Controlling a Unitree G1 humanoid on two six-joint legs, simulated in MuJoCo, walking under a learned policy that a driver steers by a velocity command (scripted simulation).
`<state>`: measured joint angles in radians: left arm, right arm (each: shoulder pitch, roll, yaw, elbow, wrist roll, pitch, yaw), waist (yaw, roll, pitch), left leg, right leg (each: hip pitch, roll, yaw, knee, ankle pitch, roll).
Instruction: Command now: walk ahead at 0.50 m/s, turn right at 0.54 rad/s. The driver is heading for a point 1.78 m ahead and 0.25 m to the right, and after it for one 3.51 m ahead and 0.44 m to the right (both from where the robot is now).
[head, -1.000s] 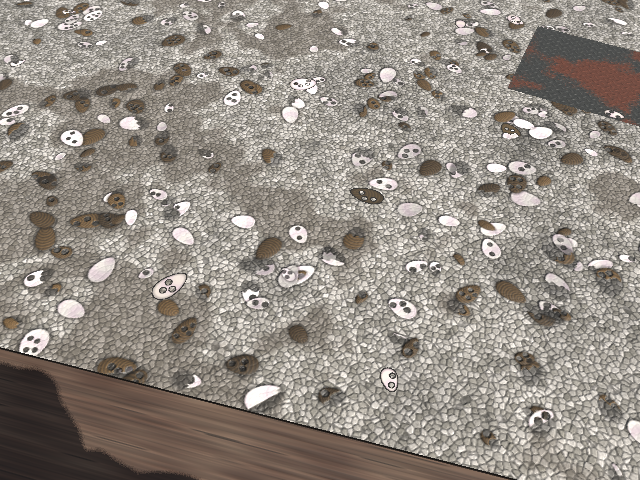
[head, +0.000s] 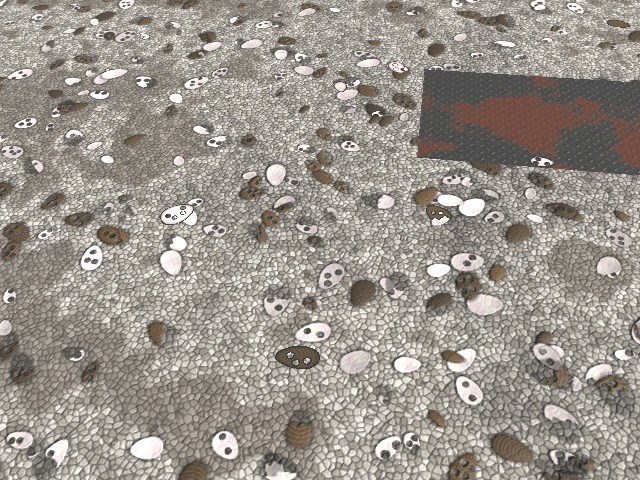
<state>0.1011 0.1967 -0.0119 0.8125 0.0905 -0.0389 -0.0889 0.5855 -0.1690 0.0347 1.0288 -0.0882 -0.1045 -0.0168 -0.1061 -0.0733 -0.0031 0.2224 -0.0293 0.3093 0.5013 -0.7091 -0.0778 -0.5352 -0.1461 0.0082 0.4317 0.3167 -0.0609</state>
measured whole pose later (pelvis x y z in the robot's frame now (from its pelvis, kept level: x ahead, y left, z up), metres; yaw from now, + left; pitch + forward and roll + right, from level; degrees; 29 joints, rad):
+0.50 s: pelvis +0.35 -0.01 -0.09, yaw -19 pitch +2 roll -1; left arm 0.31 0.28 0.09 0.85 -0.03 -0.04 0.02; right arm 0.06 -0.25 -0.05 0.71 0.00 -0.12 0.00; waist 0.04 -0.02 -0.04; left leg -0.53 0.01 -0.03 0.65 -0.18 0.00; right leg -0.23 0.08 0.17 0.84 -0.52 -0.04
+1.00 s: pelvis +0.59 -0.12 -0.08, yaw -22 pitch +3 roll +0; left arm 0.01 0.22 0.06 0.77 -0.01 -0.08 -0.02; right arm 0.39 -0.26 -0.08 0.97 0.02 -0.07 -0.01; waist -0.07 0.01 0.00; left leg -0.15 0.04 -0.01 0.71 -0.44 -0.01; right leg -0.46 0.01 -0.04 0.52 -0.11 -0.06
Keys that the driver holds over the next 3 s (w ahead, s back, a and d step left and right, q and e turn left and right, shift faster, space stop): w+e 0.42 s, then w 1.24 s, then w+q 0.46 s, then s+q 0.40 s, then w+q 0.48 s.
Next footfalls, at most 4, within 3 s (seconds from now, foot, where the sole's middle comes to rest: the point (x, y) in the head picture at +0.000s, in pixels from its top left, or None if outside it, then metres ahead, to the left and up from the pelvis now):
0.06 right None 0.23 -0.12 -0.84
0.46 left None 0.53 0.06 -0.84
0.96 right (427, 408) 0.67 -0.26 -0.84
1.48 left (362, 280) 1.05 -0.17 -0.84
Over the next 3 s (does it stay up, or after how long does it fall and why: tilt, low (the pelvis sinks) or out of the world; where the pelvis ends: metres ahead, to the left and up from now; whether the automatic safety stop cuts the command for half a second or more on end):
stays up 1.35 -0.38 -0.06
